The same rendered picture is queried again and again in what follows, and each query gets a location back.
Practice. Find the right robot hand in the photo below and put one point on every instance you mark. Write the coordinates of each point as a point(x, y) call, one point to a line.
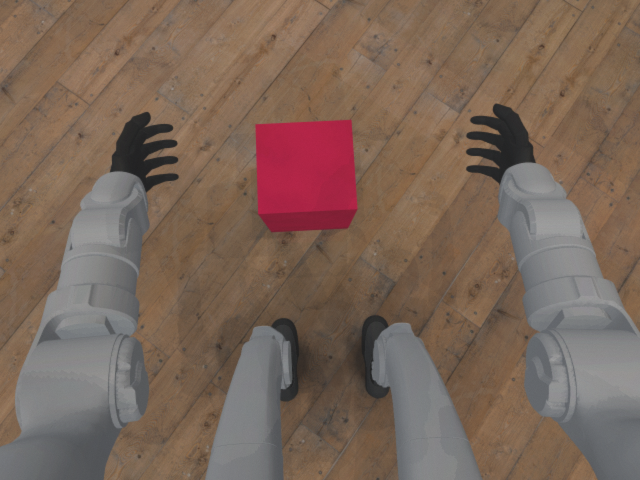
point(513, 142)

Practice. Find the left robot upper arm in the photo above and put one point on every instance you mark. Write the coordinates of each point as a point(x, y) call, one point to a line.
point(76, 396)

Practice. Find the robot left thigh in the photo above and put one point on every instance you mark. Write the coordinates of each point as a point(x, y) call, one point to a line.
point(248, 442)

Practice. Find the right robot upper arm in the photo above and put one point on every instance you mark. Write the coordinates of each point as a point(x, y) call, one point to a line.
point(588, 381)

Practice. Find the carton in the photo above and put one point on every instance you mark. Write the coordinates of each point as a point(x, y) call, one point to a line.
point(306, 175)

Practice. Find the robot left forearm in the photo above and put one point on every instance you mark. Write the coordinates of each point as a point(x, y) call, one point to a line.
point(97, 285)

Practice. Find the left robot hand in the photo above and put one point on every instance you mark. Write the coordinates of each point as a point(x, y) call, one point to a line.
point(131, 152)

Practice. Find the robot right forearm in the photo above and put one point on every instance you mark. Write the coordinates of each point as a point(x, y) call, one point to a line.
point(563, 282)

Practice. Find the robot right thigh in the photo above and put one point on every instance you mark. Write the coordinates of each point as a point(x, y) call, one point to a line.
point(431, 442)

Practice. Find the robot thigh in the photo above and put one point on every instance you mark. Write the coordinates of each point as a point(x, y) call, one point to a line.
point(431, 442)
point(248, 442)

